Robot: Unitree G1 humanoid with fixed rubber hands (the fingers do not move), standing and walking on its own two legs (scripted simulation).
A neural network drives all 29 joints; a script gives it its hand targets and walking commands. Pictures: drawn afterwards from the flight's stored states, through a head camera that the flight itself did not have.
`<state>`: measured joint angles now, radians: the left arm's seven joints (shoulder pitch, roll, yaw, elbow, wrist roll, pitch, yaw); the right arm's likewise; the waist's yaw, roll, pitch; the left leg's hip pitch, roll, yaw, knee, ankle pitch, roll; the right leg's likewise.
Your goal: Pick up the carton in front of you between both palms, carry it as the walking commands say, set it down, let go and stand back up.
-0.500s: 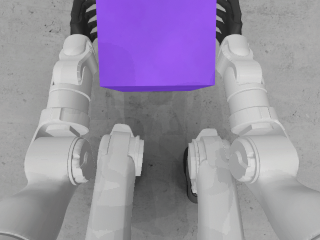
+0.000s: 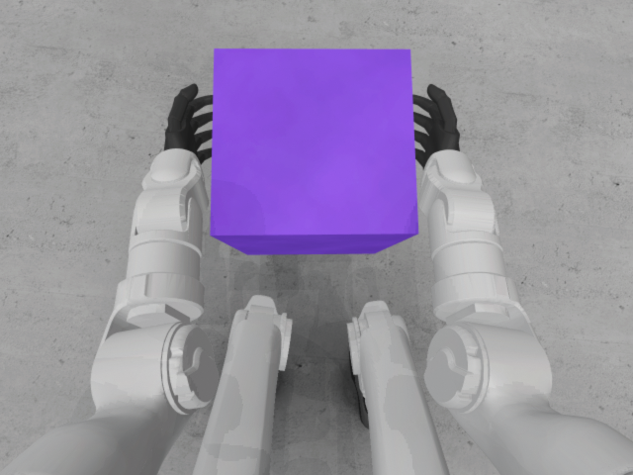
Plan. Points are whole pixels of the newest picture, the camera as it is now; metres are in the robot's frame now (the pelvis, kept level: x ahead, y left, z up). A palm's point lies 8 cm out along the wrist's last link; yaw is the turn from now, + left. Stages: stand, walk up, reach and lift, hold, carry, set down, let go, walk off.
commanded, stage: reach and lift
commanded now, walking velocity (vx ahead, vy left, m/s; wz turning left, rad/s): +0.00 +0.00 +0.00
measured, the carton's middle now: (311, 173) +0.47 +0.02 -0.12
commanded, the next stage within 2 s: none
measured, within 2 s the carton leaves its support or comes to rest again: neither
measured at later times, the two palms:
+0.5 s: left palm (126, 119) +0.43 +0.17 +0.11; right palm (529, 125) +0.44 -0.13 +0.11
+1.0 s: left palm out of the picture +0.39 +0.16 +0.26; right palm out of the picture +0.40 -0.14 +0.26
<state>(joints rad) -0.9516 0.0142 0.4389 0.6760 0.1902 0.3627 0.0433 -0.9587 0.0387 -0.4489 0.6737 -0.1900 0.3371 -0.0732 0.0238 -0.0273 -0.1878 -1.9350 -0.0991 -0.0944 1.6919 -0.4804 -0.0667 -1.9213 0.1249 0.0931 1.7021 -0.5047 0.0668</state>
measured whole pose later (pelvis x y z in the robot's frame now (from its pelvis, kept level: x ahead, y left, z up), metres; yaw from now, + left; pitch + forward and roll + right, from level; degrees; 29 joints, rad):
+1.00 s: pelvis +0.10 +0.00 +0.25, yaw +1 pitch +5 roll +0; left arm -0.25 -0.14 0.25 0.43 0.20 0.48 0.04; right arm -0.24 0.15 -0.26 0.43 -0.20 0.46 -0.03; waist 0.00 -0.01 -0.13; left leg -0.38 -0.05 -0.14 0.56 -0.27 -0.02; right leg -0.36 0.05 0.15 0.56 -0.28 0.01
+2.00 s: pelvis +0.10 +0.00 +0.27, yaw +1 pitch -5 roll +0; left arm -0.24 -0.15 0.22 0.28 0.27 0.69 0.01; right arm -0.25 0.15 -0.23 0.29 -0.27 0.67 0.01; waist 0.00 -0.01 -0.01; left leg -0.09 -0.04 -0.13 0.37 -0.20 -0.01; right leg -0.08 0.04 0.14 0.38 -0.21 0.01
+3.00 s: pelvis +0.10 +0.00 +0.27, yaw +0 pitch -6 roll +0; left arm -0.26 -0.15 0.22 0.22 0.27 0.77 0.00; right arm -0.27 0.15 -0.23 0.23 -0.27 0.75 0.02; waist 0.00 0.00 0.00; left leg -0.06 -0.04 -0.12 0.37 -0.19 -0.01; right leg -0.05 0.04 0.13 0.37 -0.21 0.01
